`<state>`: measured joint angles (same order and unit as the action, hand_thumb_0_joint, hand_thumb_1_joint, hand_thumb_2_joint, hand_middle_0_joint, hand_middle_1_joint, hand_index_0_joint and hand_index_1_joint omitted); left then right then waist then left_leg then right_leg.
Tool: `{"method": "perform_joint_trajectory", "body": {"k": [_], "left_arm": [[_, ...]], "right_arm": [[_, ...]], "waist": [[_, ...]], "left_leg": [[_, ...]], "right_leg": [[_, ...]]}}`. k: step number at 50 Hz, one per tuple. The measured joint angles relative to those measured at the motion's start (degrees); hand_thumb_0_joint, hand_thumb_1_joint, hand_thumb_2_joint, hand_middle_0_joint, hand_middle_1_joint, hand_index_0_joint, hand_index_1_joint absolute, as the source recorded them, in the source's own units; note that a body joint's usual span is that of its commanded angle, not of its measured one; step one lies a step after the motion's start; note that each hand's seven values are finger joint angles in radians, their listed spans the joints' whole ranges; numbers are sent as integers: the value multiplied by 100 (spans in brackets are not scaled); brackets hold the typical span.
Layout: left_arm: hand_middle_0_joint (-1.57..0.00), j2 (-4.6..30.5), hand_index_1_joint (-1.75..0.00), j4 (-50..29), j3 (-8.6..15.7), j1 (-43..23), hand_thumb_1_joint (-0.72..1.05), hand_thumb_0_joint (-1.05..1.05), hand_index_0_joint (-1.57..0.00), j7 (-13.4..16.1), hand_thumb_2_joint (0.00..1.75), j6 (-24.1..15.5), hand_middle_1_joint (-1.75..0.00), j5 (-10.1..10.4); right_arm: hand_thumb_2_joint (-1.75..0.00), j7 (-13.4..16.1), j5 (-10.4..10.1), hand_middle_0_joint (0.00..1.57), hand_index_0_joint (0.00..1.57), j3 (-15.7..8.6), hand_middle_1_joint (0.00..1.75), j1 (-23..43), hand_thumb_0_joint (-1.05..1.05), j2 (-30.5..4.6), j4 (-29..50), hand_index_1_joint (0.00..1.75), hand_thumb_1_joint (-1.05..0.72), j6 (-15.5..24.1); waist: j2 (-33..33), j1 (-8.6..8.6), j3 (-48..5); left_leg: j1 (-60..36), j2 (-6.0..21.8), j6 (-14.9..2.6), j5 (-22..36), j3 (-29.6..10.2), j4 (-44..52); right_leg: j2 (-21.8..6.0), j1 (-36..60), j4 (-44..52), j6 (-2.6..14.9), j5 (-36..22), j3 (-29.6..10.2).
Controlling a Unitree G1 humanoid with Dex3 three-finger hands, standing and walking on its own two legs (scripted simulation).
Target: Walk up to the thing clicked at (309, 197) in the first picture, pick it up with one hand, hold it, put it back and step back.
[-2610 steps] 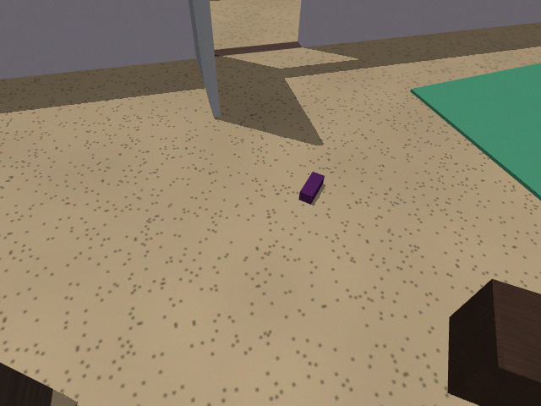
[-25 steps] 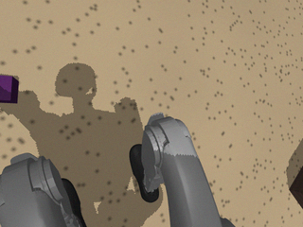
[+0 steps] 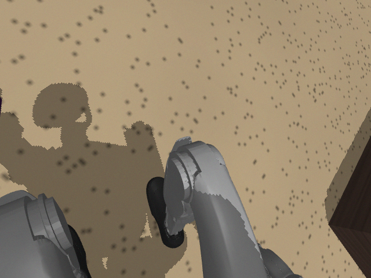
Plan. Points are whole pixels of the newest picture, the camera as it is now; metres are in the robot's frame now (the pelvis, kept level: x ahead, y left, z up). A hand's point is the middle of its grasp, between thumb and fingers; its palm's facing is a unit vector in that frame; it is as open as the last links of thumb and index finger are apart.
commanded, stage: rest palm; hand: left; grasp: from above
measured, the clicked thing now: out of the picture +0.50 +0.31 -0.28
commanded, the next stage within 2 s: close in 1.66 s
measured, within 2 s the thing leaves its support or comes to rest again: neither
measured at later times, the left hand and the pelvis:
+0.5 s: hand out of the picture +0.49 +0.30 -0.23, palm faces -0.49 -0.20 -0.85, open 13.5 cm; pelvis +0.00 +0.00 +0.00, yaw -1 degrees
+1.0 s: hand out of the picture +0.49 +0.30 -0.23, palm faces -0.48 -0.22 -0.85, open 13.3 cm; pelvis +0.00 +0.00 +0.00, yaw -1 degrees
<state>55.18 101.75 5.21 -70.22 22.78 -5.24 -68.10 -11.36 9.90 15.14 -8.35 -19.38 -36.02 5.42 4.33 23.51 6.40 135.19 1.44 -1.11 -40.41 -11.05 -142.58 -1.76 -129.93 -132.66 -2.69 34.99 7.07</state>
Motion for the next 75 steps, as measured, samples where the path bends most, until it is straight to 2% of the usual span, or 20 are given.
{"method": "perform_joint_trajectory", "body": {"k": [8, 18, 34, 51, 63, 75], "left_arm": [[0, 195, -97, 9, -7, -9, -37, 0, -12, 82, 87, -37, -108, -31], [0, 239, -97, -216, -93, 52, -37, 0, -12, 53, 87, -20, -104, 19], [0, 122, -99, -397, -231, 53, -37, 0, -12, 61, 89, 29, -103, 243], [0, 55, -103, -570, -276, 73, -36, 0, -12, -14, 93, 113, -105, 379], [0, 42, -104, -500, -308, -5, -37, 0, -12, -48, 96, 177, -106, 465], [0, 81, -106, -386, -233, -91, -35, 0, -12, 2, 99, 260, -107, 481]], "right_arm": [[-90, 29, 34, 21, 20, 183, 30, -155, 0, -3, 32, 30, -90, 18], [-90, 14, 35, 21, 20, 286, 30, -182, 0, 9, 109, 30, -90, 64], [-90, -54, 17, 21, 20, 252, 30, 84, 0, -61, 188, 30, -91, 130], [-90, -96, -21, 21, 20, 249, 30, 94, 0, -86, 201, 30, -91, 95], [-90, -119, -26, 21, 20, 247, 30, 61, 0, -80, 185, 30, -91, 98], [-90, -127, -18, 21, 20, 287, 30, -50, 0, -109, 168, 30, -91, 104]], "waist": [[23, 113, 126], [42, 135, 186], [43, 50, 225], [32, 15, 268], [37, 33, 273], [19, 100, 268]], "left_leg": [[50, 12, -49, 53, -42, -62], [58, 29, -68, 21, -76, -82], [21, 13, -13, -29, -120, -36], [-12, 9, -10, -50, -114, 6], [-10, 13, -30, -31, -100, 12], [24, 9, -44, -33, -105, 10]], "right_leg": [[34, 0, 9, -40, -77, 34], [63, 14, 38, -69, -75, 62], [53, 32, 71, -43, -28, 100], [51, 66, 110, -43, -1, 99], [59, 69, 122, -57, -21, 87], [63, 52, 136, -64, -18, 94]]}}
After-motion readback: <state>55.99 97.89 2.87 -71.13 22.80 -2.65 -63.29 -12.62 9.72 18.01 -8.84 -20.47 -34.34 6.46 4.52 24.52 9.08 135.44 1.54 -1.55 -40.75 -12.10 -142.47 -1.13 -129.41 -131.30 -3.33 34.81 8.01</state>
